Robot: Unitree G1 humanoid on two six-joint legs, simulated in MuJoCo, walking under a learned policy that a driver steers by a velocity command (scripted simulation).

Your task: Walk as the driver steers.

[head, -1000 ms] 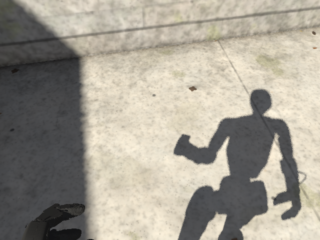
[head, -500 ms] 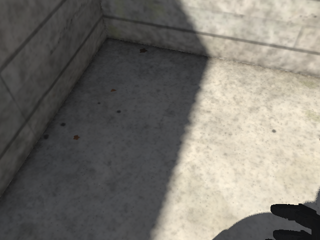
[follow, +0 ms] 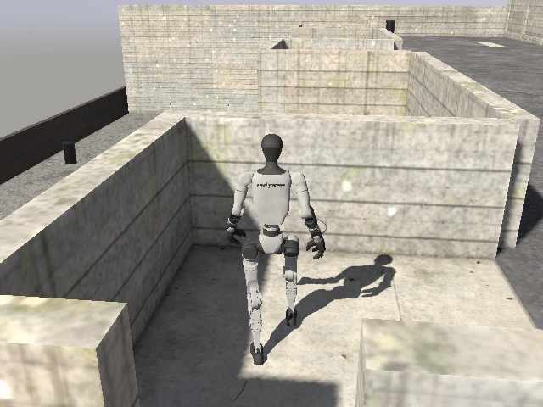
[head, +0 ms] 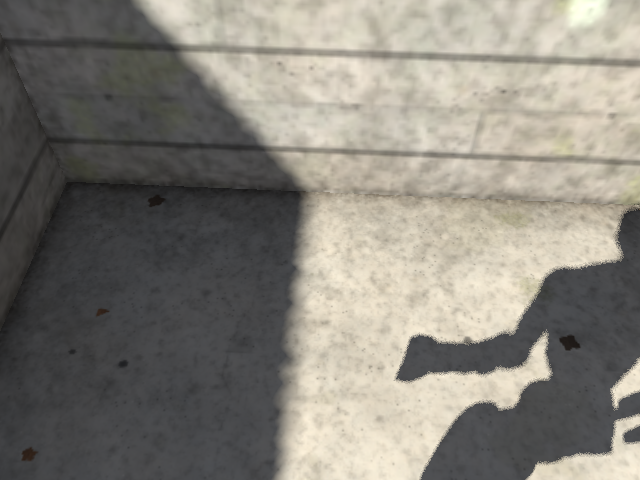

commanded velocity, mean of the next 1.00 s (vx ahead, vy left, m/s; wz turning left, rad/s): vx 0.31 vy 0.00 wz -0.33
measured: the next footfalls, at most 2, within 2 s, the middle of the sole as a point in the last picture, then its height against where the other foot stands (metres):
right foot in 0.08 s outside the picture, level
left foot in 0.52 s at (300, 460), level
